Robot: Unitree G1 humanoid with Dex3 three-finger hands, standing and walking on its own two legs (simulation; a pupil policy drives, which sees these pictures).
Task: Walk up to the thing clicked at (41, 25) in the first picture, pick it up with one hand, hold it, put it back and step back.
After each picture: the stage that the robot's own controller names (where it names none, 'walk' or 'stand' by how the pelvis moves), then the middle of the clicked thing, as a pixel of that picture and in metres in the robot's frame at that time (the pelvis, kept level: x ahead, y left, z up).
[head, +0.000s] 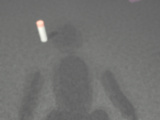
stand; (42, 31) +1.40 +0.44 -0.66
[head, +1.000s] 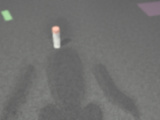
walk; (56, 37) +1.30 +0.21 -0.64
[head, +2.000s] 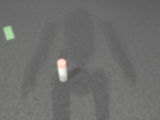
walk; (62, 71) +0.82 +0.15 -0.65
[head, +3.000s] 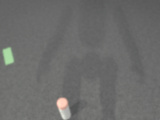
walk; (64, 109) +0.47 +0.17 -0.63
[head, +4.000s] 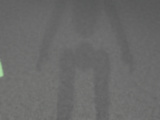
stand; out of the picture +0.29 +0.16 -0.64
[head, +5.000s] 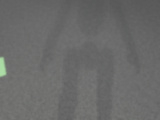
stand; out of the picture +0.28 +0.16 -0.64
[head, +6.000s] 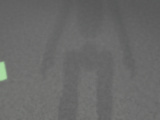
stand; out of the picture +0.29 +0.17 -0.66
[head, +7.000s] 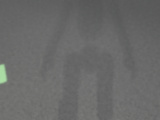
stand; out of the picture +0.29 +0.17 -0.66
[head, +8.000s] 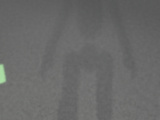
stand; out of the picture +0.28 +0.18 -0.66
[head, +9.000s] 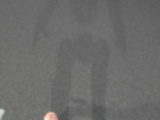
go down; out of the picture +0.30 +0.17 -0.62
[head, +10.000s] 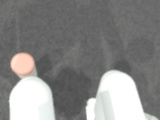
go down; (26, 70) +0.37 +0.19 -0.24
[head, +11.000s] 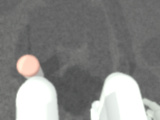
close in; (32, 71) +0.37 +0.18 -0.25
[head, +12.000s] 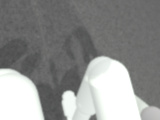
close in; out of the picture +0.36 +0.22 -0.16
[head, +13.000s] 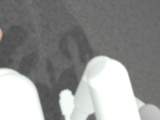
lift; out of the picture +0.39 +0.22 -0.15
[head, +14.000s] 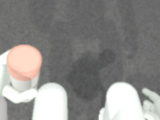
lift; (25, 79) +0.31 +0.19 -0.01
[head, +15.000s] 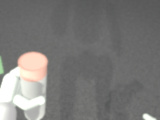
hold; (34, 90) +0.29 +0.16 +0.05
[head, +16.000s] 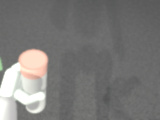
hold; (34, 85) +0.31 +0.16 +0.04
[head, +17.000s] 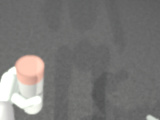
crouch; (31, 89) +0.31 +0.17 -0.01
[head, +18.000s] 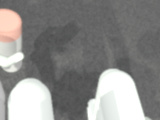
lower; (9, 47) +0.43 +0.20 -0.07
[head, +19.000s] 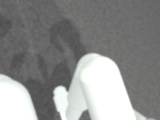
lower; out of the picture +0.42 +0.24 -0.17
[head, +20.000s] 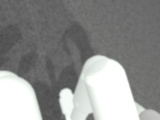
lower; out of the picture +0.39 +0.24 -0.16
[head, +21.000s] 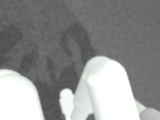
lower; out of the picture +0.38 +0.24 -0.16
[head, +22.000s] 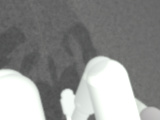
lower; out of the picture +0.38 +0.24 -0.16
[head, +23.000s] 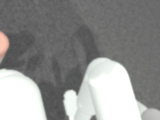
open; out of the picture +0.38 +0.22 -0.16
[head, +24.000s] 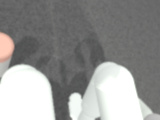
stand; out of the picture +0.37 +0.23 -0.17
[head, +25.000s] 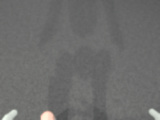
stand; out of the picture +0.31 +0.18 -0.54
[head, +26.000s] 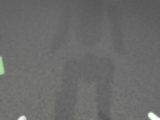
stand; out of the picture +0.32 +0.18 -0.60
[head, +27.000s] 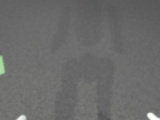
stand; out of the picture +0.31 +0.17 -0.60
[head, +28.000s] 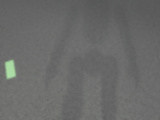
stand; out of the picture +0.33 +0.16 -0.65
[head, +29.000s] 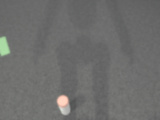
walk; (64, 105) +0.41 +0.14 -0.64
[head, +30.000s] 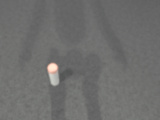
walk; (53, 75) +0.66 +0.18 -0.64
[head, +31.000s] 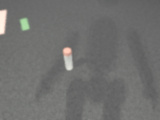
stand; (68, 59) +0.94 +0.17 -0.63
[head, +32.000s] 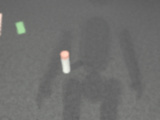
stand; (65, 62) +0.94 +0.17 -0.66
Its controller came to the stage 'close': yes
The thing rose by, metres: 0.68
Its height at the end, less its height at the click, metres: +0.00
